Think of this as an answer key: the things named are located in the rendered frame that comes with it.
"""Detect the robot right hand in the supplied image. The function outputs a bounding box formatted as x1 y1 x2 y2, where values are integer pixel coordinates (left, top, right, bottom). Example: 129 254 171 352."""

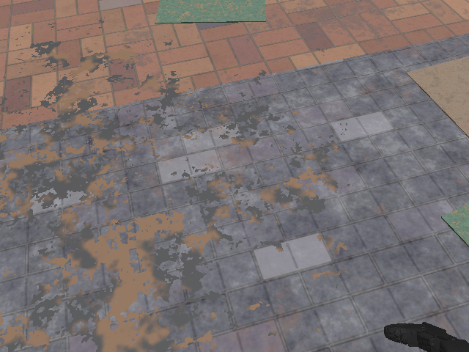
384 322 469 352

